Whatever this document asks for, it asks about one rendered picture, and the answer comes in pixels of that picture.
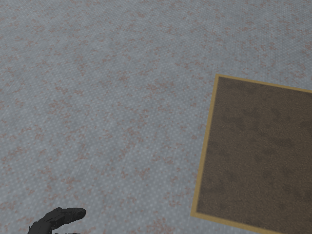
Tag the left robot hand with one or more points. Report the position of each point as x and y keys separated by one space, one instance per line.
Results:
x=55 y=219

